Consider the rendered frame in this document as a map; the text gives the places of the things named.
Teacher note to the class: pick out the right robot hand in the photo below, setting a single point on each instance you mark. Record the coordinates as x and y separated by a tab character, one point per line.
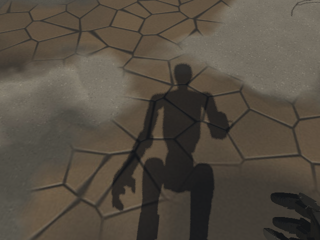
305	206

